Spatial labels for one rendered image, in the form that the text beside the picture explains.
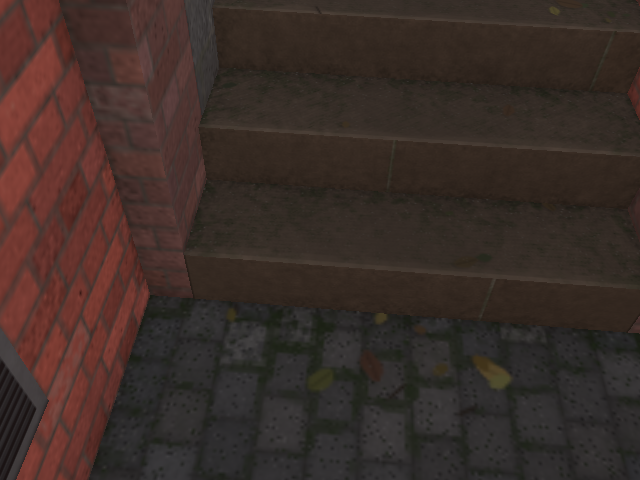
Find stairs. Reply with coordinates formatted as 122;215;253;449
184;0;640;333

